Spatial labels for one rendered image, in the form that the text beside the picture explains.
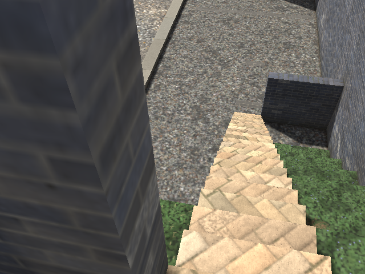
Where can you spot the stairs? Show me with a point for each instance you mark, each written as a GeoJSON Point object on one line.
{"type": "Point", "coordinates": [248, 220]}

